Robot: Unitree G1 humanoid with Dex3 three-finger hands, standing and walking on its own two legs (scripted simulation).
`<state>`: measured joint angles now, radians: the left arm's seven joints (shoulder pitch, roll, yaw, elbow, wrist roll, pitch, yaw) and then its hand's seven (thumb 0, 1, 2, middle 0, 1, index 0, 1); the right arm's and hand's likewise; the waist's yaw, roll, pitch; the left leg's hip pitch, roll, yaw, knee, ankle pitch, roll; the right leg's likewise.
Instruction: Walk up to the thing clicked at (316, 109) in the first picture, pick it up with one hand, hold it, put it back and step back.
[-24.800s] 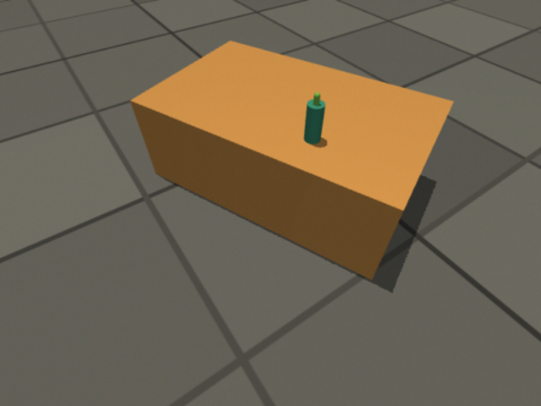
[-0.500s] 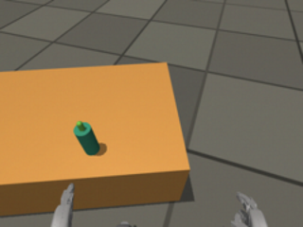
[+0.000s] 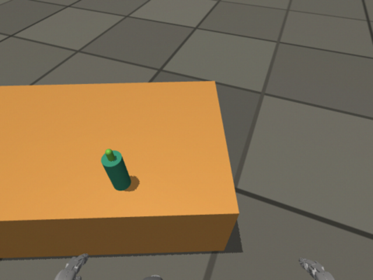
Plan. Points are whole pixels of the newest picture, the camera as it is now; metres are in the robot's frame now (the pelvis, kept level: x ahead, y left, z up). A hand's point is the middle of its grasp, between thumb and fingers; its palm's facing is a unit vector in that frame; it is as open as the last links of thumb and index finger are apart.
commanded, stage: stand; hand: left
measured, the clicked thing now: (115, 168) +0.50 +0.27 -0.18
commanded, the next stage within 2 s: none
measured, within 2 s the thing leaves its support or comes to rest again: neither
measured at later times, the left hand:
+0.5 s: hand out of the picture +0.03 +0.27 -0.12, palm faces -0.02 -0.93 -0.36, open 7.4 cm
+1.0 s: hand out of the picture +0.03 +0.25 -0.11, palm faces -0.03 -0.94 -0.35, open 7.4 cm
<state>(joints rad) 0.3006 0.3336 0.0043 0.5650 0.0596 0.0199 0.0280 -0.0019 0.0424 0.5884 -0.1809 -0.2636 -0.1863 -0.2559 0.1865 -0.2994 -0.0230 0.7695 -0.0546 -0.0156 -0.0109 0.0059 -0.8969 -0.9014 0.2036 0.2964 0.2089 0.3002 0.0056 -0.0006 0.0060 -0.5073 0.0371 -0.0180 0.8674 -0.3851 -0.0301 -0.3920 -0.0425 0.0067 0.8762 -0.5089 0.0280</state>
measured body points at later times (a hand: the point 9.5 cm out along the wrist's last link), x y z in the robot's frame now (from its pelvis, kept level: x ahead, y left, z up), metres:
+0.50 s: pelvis -0.01 +0.02 +0.04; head -0.02 +0.02 +0.49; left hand +0.03 +0.31 -0.10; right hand +0.05 -0.27 -0.10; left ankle +0.04 +0.14 -0.70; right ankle -0.03 -0.14 -0.70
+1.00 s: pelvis -0.01 +0.00 +0.05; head +0.00 +0.00 +0.50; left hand +0.03 +0.30 -0.09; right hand +0.05 -0.29 -0.10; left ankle +0.04 +0.14 -0.70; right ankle -0.03 -0.14 -0.70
